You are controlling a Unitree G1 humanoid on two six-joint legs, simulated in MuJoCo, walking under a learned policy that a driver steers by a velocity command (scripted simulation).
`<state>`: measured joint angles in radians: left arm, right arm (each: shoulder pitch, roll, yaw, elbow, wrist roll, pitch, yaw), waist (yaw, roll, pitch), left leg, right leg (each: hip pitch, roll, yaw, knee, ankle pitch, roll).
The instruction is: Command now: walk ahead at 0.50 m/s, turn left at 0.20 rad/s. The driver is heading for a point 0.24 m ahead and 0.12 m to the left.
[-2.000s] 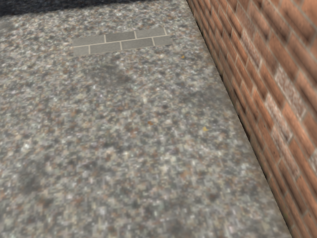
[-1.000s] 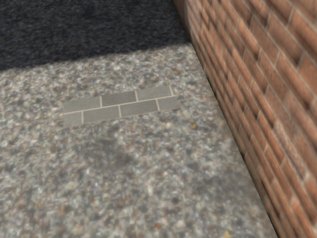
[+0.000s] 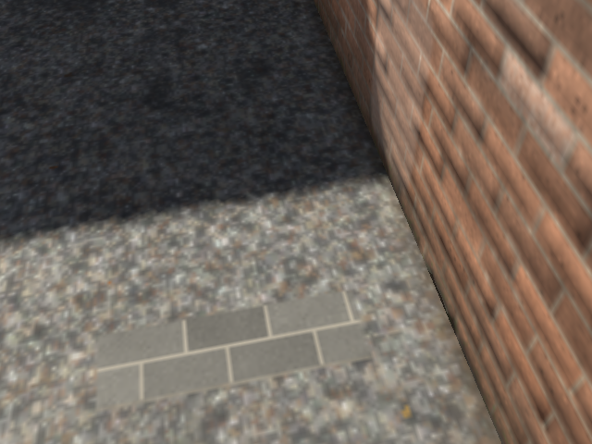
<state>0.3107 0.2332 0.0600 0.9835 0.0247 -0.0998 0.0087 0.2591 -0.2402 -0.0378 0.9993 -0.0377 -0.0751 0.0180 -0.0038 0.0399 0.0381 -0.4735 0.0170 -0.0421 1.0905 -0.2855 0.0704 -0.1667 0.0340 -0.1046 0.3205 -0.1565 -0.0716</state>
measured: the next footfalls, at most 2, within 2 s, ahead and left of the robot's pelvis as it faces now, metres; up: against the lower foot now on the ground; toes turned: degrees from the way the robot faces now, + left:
left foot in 0.28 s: +0.29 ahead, +0.16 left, +0.00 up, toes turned +5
right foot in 0.64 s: +0.25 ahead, -0.04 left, +0.00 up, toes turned +3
